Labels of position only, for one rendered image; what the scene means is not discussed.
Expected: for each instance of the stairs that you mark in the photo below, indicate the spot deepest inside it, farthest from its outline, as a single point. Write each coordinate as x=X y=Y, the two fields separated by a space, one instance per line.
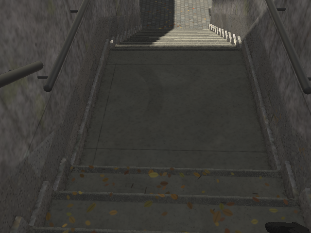
x=175 y=38
x=130 y=199

